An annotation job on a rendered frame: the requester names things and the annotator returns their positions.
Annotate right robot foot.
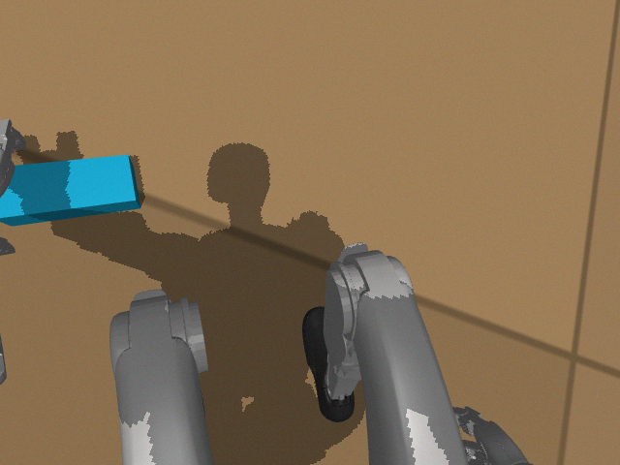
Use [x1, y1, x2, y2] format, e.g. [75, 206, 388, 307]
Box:
[302, 307, 355, 422]

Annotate left robot hand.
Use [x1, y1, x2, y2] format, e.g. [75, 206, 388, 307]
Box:
[0, 119, 26, 256]

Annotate carton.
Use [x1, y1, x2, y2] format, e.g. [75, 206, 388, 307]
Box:
[0, 155, 140, 226]

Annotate right robot hand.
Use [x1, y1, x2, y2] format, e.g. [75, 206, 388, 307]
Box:
[452, 406, 529, 465]

